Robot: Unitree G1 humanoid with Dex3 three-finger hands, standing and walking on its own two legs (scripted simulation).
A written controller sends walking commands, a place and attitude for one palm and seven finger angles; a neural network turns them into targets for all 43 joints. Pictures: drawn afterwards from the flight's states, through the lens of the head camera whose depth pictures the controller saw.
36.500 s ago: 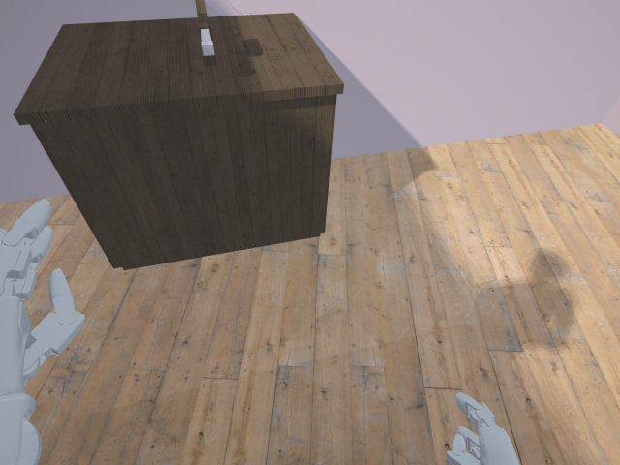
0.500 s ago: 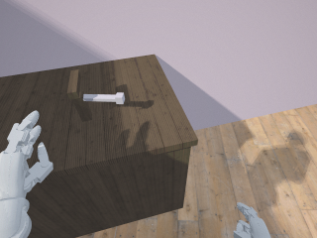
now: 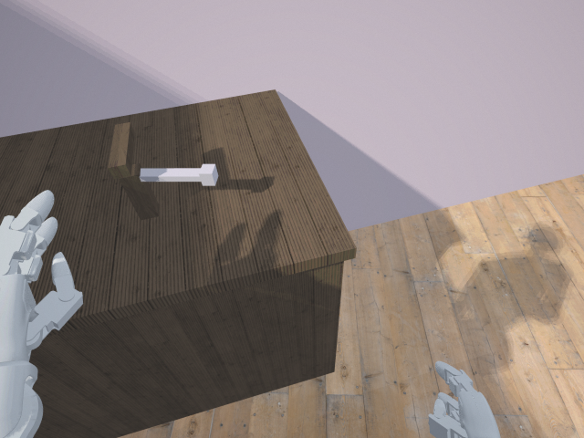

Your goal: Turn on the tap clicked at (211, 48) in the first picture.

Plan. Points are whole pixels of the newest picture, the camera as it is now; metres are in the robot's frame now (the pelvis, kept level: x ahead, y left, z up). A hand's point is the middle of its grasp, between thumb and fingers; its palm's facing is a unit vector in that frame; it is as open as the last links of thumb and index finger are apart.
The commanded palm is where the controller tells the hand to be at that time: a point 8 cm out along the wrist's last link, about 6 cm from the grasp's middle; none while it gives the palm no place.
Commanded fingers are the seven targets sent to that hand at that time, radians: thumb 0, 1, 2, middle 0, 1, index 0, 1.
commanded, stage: step back with the hand held close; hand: left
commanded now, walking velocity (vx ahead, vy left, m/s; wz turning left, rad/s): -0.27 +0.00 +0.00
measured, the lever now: (208, 174) +0.52 +0.21 +0.08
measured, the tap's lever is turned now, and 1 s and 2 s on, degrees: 71 71 71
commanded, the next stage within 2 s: stop stepping back and stand still in 1.30 s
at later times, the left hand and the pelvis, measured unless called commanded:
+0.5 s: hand (33, 350) +0.16 +0.28 +0.15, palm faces +0.39 -0.79 -0.47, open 7.4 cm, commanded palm +0.11 +0.31 +0.17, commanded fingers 0.00 0.90 0.90 -0.20 -0.30 -0.20 -0.30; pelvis -0.05 +0.03 -0.01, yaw -1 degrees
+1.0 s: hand out of the picture +0.08 +0.29 +0.15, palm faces +0.41 -0.78 -0.48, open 7.4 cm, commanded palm +0.02 +0.33 +0.17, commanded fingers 0.00 0.90 0.90 -0.20 -0.30 -0.20 -0.30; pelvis -0.12 +0.04 -0.02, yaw +4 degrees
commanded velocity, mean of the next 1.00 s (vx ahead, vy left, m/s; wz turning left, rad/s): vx -0.32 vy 0.00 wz -0.01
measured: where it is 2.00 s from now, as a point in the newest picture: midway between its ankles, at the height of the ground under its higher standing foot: outside the picture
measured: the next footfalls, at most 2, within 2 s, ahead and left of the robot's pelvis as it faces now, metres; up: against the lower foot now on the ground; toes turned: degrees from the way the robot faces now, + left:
right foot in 1.30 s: -0.31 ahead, -0.10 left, +0.00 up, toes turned -1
left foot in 1.48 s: -0.10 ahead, +0.06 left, +0.00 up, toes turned -5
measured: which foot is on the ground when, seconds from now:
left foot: down 0.00-1.00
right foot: down 0.00-0.94, up 0.96-1.00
